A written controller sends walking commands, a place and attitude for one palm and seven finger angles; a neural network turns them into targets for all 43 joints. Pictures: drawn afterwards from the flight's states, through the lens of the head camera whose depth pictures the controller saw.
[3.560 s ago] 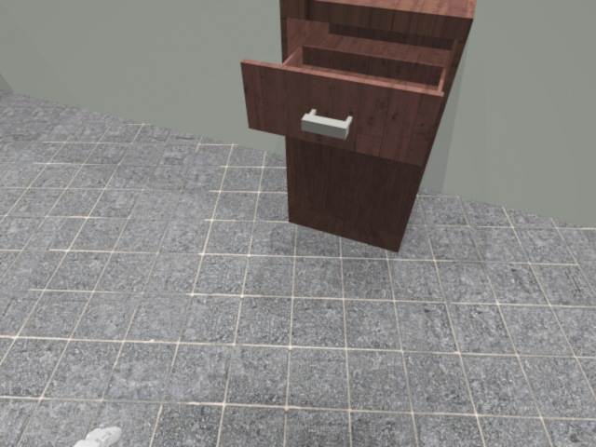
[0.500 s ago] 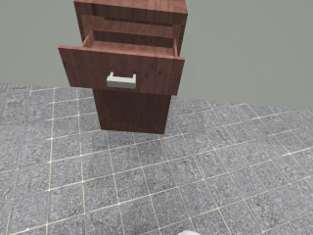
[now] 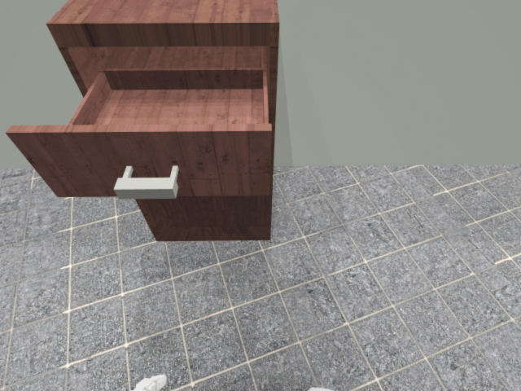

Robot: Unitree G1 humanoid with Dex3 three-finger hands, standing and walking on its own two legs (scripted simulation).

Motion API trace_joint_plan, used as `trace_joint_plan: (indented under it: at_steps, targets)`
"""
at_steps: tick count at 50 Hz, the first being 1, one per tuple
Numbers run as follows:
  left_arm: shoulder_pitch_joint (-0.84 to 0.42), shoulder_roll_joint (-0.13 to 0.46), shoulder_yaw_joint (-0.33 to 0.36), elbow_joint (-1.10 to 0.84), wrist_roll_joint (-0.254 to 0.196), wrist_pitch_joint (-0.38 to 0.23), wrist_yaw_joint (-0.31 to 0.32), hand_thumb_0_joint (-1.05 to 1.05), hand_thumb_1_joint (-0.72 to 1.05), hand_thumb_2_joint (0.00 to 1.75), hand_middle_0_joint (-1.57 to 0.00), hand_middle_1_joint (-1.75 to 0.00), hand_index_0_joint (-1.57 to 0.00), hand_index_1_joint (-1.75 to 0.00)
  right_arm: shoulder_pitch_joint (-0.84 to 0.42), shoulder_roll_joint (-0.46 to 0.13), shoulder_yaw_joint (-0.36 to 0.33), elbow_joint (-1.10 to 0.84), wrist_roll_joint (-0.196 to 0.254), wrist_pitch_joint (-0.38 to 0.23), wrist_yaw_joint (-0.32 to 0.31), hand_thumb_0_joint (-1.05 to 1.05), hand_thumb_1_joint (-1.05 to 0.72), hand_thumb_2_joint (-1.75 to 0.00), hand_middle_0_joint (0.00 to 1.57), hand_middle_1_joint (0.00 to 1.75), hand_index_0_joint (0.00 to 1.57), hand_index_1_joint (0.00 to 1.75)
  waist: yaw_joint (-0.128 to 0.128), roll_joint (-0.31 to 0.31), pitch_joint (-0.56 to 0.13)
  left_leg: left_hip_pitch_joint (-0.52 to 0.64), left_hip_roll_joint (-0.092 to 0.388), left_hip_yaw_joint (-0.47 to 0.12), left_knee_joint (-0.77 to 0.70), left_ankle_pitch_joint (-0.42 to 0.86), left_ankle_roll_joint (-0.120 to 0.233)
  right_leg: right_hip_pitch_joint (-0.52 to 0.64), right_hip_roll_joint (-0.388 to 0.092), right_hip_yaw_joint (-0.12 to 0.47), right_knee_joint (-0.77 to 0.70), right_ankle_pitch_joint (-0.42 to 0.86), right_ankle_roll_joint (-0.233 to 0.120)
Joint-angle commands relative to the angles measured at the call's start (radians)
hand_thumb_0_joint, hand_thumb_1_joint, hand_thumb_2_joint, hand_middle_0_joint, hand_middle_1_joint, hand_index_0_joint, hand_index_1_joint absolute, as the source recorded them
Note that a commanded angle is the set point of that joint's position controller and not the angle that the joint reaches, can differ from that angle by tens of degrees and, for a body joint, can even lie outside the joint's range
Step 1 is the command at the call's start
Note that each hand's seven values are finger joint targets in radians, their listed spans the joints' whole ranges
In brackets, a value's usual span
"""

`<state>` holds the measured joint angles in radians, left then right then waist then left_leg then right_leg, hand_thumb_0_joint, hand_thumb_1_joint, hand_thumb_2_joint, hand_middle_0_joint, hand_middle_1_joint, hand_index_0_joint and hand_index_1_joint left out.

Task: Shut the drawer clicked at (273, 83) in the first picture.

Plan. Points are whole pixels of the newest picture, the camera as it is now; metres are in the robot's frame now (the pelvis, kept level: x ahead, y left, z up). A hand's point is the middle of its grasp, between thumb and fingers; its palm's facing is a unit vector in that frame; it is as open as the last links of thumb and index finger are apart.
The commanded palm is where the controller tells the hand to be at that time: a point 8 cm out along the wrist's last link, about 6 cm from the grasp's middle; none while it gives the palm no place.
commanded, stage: take the last steps up to it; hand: left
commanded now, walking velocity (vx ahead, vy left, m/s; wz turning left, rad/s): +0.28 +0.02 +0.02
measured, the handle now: (149, 179) +0.47 +0.22 +0.03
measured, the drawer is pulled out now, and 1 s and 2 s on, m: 0.30 0.30 0.30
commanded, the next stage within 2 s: come to a stop and stand still in 0.36 s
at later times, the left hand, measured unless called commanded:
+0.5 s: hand out of the picture +0.09 +0.22 -0.17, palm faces +0.08 -0.99 -0.11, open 7.4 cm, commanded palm none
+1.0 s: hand (162, 355) +0.20 +0.18 -0.14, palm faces -0.01 -0.96 -0.28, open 7.3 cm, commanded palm none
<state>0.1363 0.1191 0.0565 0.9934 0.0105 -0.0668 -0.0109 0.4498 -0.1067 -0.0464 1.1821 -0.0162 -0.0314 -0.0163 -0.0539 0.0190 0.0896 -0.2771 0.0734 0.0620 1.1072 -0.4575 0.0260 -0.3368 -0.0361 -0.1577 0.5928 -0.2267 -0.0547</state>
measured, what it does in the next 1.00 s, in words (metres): walks ahead: left foot, then right foot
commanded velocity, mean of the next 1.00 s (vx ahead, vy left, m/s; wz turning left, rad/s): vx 0.02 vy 0.01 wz -0.01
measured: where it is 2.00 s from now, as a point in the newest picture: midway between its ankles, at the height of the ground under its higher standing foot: outside the picture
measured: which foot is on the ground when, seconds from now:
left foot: up 0.00-0.32, down 0.34-0.90, up 0.92-1.00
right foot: down 0.00-0.36, up 0.38-0.86, down 0.88-1.00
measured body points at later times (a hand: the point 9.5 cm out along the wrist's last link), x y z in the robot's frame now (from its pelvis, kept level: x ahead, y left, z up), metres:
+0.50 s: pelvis +0.14 +0.06 +0.01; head +0.15 +0.09 +0.46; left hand +0.09 +0.27 -0.16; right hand +0.24 -0.16 -0.11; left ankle +0.17 +0.13 -0.73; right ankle +0.09 -0.08 -0.65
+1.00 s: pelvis +0.14 +0.00 +0.01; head +0.16 -0.04 +0.46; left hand +0.21 +0.23 -0.12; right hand +0.13 -0.22 -0.16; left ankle +0.14 +0.13 -0.69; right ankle +0.14 -0.10 -0.73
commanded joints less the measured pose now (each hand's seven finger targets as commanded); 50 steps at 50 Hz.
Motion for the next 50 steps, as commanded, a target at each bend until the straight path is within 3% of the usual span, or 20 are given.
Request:
trace_joint_plan:
  at_steps: [1, 5, 12, 16, 17, 18, 19, 22, 25, 28, 31, 37, 39, 42, 43, 44, 45, 46, 48, 50]
  targets:
    - [0.163, 0.104, 0.016, 0.022, 0.005, -0.007, 0.030, 0.00, 0.90, 0.90, -0.20, -0.30, -0.20, -0.30, -0.011, -0.040, -0.014, -0.091, -0.008, -0.003, 0.005, 0.00, -0.90, -0.90, 0.20, 0.30, 0.20, 0.30, 0.038, -0.085, -0.020, -0.242, 0.077, -0.044, 0.127, 0.160, -0.013, 0.084, -0.279, 0.269, -0.405, 0.061, -0.097]
    - [0.188, 0.101, 0.015, 0.025, 0.015, -0.016, 0.034, 0.00, 0.90, 0.90, -0.20, -0.30, -0.20, -0.30, -0.035, -0.038, -0.017, -0.116, -0.015, 0.015, 0.014, 0.00, -0.90, -0.90, 0.20, 0.30, 0.20, 0.30, 0.022, -0.099, -0.028, -0.228, 0.081, -0.007, -0.039, 0.195, -0.043, 0.058, -0.248, 0.176, -0.418, 0.125, -0.112]
    - [0.263, 0.168, 0.016, 0.067, 0.017, -0.008, 0.026, 0.00, 0.90, 0.90, -0.20, -0.30, -0.20, -0.30, -0.229, -0.069, -0.010, -0.198, -0.008, -0.009, 0.032, 0.00, -0.90, -0.90, 0.20, 0.30, 0.20, 0.30, 0.080, -0.134, -0.028, -0.137, 0.027, 0.045, -0.418, 0.187, -0.047, 0.151, -0.249, 0.197, -0.371, 0.156, -0.117]
    - [0.272, 0.151, 0.013, 0.087, 0.008, 0.010, 0.026, 0.00, 0.90, 0.90, -0.20, -0.30, -0.20, -0.30, -0.158, -0.107, -0.009, -0.165, -0.008, -0.028, 0.019, 0.00, -0.90, -0.90, 0.20, 0.30, 0.20, 0.30, 0.038, -0.095, -0.046, 0.140, -0.010, 0.073, -0.648, 0.280, -0.035, 0.083, -0.169, 0.137, -0.193, 0.139, -0.048]
    - [0.289, 0.118, 0.007, 0.075, 0.008, 0.015, 0.022, 0.00, 0.90, 0.90, -0.20, -0.30, -0.20, -0.30, -0.063, -0.181, -0.026, -0.146, -0.012, -0.036, 0.011, 0.00, -0.90, -0.90, 0.20, 0.30, 0.20, 0.30, 0.004, 0.064, -0.100, 0.290, 0.096, -0.059, -0.693, 0.352, 0.002, -0.013, -0.097, 0.080, -0.008, 0.032, -0.003]
    - [0.290, 0.074, -0.001, 0.055, 0.000, 0.016, 0.020, 0.00, 0.90, 0.90, -0.20, -0.30, -0.20, -0.30, 0.015, -0.276, -0.044, -0.134, -0.018, -0.033, 0.002, 0.00, -0.90, -0.90, 0.20, 0.30, 0.20, 0.30, -0.020, 0.295, -0.142, 0.386, 0.319, -0.315, -0.788, 0.437, 0.097, -0.172, 0.004, -0.013, 0.229, -0.287, 0.044]
    - [0.243, 0.099, -0.001, 0.037, 0.010, 0.016, 0.026, 0.00, 0.90, 0.90, -0.20, -0.30, -0.20, -0.30, 0.032, -0.279, -0.038, -0.127, -0.015, -0.018, -0.003, 0.00, -0.90, -0.90, 0.20, 0.30, 0.20, 0.30, -0.030, 0.239, -0.114, 0.356, 0.383, -0.374, -0.829, 0.474, 0.171, -0.241, 0.001, 0.057, 0.412, -0.399, 0.039]
    - [0.228, 0.096, 0.004, 0.065, 0.018, 0.027, 0.018, 0.00, 0.90, 0.90, -0.20, -0.30, -0.20, -0.30, -0.111, -0.168, -0.003, -0.158, -0.006, -0.032, -0.017, 0.00, -0.90, -0.90, 0.20, 0.30, 0.20, 0.30, 0.025, 0.097, -0.009, 0.152, 0.304, -0.236, -0.873, 0.462, 0.149, -0.229, -0.071, 0.125, 0.549, -0.234, 0.040]
    - [0.296, 0.046, -0.004, 0.103, 0.009, 0.050, 0.028, 0.00, 0.90, 0.90, -0.20, -0.30, -0.20, -0.30, -0.159, -0.116, 0.010, -0.156, -0.004, -0.040, -0.026, 0.00, -0.90, -0.90, 0.20, 0.30, 0.20, 0.30, 0.076, 0.043, -0.071, 0.102, 0.225, -0.062, -0.847, 0.794, 0.103, -0.114, -0.070, 0.152, 0.485, -0.093, 0.074]
    - [0.316, 0.042, -0.002, 0.103, 0.010, 0.081, 0.042, 0.00, 0.90, 0.90, -0.20, -0.30, -0.20, -0.30, -0.173, -0.125, 0.010, -0.162, -0.002, -0.035, -0.040, 0.00, -0.90, -0.90, 0.20, 0.30, 0.20, 0.30, 0.086, 0.050, -0.118, 0.122, 0.226, -0.020, -0.802, 1.040, 0.094, -0.059, -0.047, 0.156, 0.398, -0.060, 0.089]
    - [0.264, 0.069, 0.007, 0.076, 0.014, 0.103, 0.046, 0.00, 0.90, 0.90, -0.20, -0.30, -0.20, -0.30, -0.159, -0.156, -0.003, -0.146, -0.003, -0.009, -0.048, 0.00, -0.90, -0.90, 0.20, 0.30, 0.20, 0.30, 0.066, 0.113, -0.115, 0.176, 0.240, -0.030, -0.772, 1.055, 0.113, -0.082, -0.028, 0.147, 0.352, -0.097, 0.092]
    - [0.152, 0.092, 0.011, 0.008, 0.014, 0.111, 0.050, 0.00, 0.90, 0.90, -0.20, -0.30, -0.20, -0.30, -0.157, -0.178, -0.030, -0.144, -0.010, 0.022, -0.046, 0.00, -0.90, -0.90, 0.20, 0.30, 0.20, 0.30, 0.042, 0.170, -0.052, 0.141, 0.246, -0.076, -0.751, 0.923, 0.146, -0.057, -0.013, 0.131, 0.231, -0.189, 0.074]
    - [0.149, 0.087, 0.010, 0.002, 0.011, 0.104, 0.052, 0.00, 0.90, 0.90, -0.20, -0.30, -0.20, -0.30, -0.151, -0.185, -0.036, -0.143, -0.012, 0.026, -0.041, 0.00, -0.90, -0.90, 0.20, 0.30, 0.20, 0.30, 0.044, 0.179, -0.095, 0.161, 0.240, -0.097, -0.739, 0.876, 0.143, -0.010, -0.013, 0.126, 0.139, -0.179, 0.065]
    - [0.206, 0.100, 0.010, 0.020, 0.012, 0.080, 0.055, 0.00, 0.90, 0.90, -0.20, -0.30, -0.20, -0.30, -0.157, -0.176, -0.041, -0.136, 0.000, 0.030, -0.027, 0.00, -0.90, -0.90, 0.20, 0.30, 0.20, 0.30, 0.080, 0.116, -0.152, 0.117, 0.173, -0.063, -0.659, 0.671, 0.077, 0.159, -0.014, 0.104, -0.141, 0.080, 0.065]
    - [0.216, 0.133, 0.010, 0.025, 0.016, 0.067, 0.059, 0.00, 0.90, 0.90, -0.20, -0.30, -0.20, -0.30, -0.138, -0.141, -0.038, -0.134, 0.007, 0.029, -0.020, 0.00, -0.90, -0.90, 0.20, 0.30, 0.20, 0.30, 0.078, 0.015, -0.178, 0.084, 0.111, -0.025, -0.591, 0.496, 0.021, 0.220, -0.078, 0.175, -0.232, 0.232, 0.056]
    - [0.193, 0.198, 0.016, 0.024, 0.021, 0.056, 0.065, 0.00, 0.90, 0.90, -0.20, -0.30, -0.20, -0.30, -0.123, -0.084, -0.028, -0.147, 0.015, 0.034, -0.015, 0.00, -0.90, -0.90, 0.20, 0.30, 0.20, 0.30, 0.054, -0.183, -0.174, -0.034, 0.024, 0.041, -0.531, 0.175, -0.036, 0.257, -0.247, 0.361, -0.233, 0.477, 0.001]
    - [0.180, 0.233, 0.017, 0.013, 0.015, 0.056, 0.061, 0.00, 0.90, 0.90, -0.20, -0.30, -0.20, -0.30, -0.138, -0.082, -0.026, -0.158, 0.013, 0.051, -0.012, 0.00, -0.90, -0.90, 0.20, 0.30, 0.20, 0.30, 0.065, -0.225, -0.147, -0.055, -0.029, 0.026, -0.439, -0.057, -0.058, 0.192, -0.346, 0.400, -0.263, 0.582, -0.084]
    - [0.166, 0.228, 0.014, 0.008, 0.016, 0.059, 0.060, 0.00, 0.90, 0.90, -0.20, -0.30, -0.20, -0.30, -0.153, -0.080, -0.028, -0.159, 0.007, 0.064, -0.011, 0.00, -0.90, -0.90, 0.20, 0.30, 0.20, 0.30, 0.072, -0.185, -0.137, -0.062, -0.025, -0.020, -0.335, -0.098, -0.056, 0.164, -0.352, 0.375, -0.269, 0.578, -0.124]
    - [0.130, 0.199, 0.016, 0.012, 0.014, 0.055, 0.067, 0.00, 0.90, 0.90, -0.20, -0.30, -0.20, -0.30, -0.152, -0.096, -0.029, -0.141, 0.002, 0.075, -0.014, 0.00, -0.90, -0.90, 0.20, 0.30, 0.20, 0.30, 0.055, -0.236, -0.121, -0.121, -0.028, -0.056, -0.217, -0.055, -0.062, 0.189, -0.301, 0.358, -0.247, 0.628, -0.118]
    - [0.118, 0.188, 0.013, 0.004, 0.010, 0.054, 0.065, 0.00, 0.90, 0.90, -0.20, -0.30, -0.20, -0.30, -0.132, -0.106, -0.031, -0.125, 0.002, 0.077, -0.009, 0.00, -0.90, -0.90, 0.20, 0.30, 0.20, 0.30, 0.051, -0.182, -0.098, -0.155, -0.032, -0.068, -0.135, 0.017, -0.072, 0.204, -0.265, 0.303, -0.235, 0.605, -0.108]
